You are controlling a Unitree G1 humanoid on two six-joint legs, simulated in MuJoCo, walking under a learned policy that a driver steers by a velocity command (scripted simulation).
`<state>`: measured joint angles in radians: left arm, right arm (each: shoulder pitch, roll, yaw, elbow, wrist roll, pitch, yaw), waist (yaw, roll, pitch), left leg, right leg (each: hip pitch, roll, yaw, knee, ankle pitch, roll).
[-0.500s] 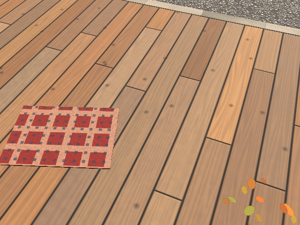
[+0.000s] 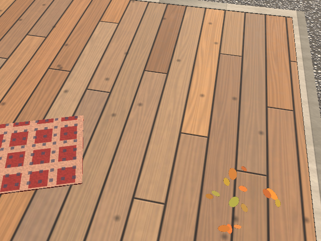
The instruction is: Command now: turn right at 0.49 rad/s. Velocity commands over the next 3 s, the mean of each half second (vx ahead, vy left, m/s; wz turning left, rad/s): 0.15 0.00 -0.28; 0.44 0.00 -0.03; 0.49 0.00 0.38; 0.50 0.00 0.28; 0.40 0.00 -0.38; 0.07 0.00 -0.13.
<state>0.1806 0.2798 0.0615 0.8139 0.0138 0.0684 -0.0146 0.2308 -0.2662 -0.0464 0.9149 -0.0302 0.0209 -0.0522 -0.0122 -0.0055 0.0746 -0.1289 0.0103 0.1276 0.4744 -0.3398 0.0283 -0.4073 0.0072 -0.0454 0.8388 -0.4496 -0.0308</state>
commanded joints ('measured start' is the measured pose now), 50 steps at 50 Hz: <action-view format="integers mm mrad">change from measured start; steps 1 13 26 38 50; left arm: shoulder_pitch -27 49 127 18 -202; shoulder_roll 62 112 147 54 41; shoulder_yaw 14 19 28 0 -17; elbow -81 -51 39 24 -68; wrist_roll -8 3 1 32 15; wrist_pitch -7 -43 -102 -114 -112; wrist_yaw -16 19 7 -35 -17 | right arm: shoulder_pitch -3 -9 -89 153 235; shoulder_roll -167 -99 -61 -72 -101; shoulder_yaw -36 -22 -11 -12 -15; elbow -51 -65 -78 23 103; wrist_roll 6 -10 2 18 15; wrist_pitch -6 5 -51 -122 -118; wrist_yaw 11 62 74 54 43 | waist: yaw -22 17 41 7 1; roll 150 -100 -85 89 103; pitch -75 -84 -3 -8 30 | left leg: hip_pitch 99 -335 -223 152 180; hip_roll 246 27 13 191 212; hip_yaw -111 -127 -79 -338 -203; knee -24 513 102 -383 -267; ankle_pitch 743 -30 9 135 735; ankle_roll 143 -32 -2 145 133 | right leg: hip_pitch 19 279 208 -303 -88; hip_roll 10 -184 -228 -74 -25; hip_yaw -47 312 343 42 -37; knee -110 -664 -722 169 -263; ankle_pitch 16 111 -92 255 336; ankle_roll -1 -197 -210 -8 -45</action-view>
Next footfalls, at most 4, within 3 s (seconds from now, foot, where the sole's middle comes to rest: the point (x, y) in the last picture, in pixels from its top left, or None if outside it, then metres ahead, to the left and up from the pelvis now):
0.10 right None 0.05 -0.11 -0.77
0.60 left None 0.15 0.08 -0.77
1.06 right None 0.44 -0.17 -0.77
1.62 left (167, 182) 0.71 0.00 -0.77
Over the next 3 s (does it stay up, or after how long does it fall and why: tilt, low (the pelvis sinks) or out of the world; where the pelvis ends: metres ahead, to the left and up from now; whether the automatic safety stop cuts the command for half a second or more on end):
stays up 1.12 0.00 0.00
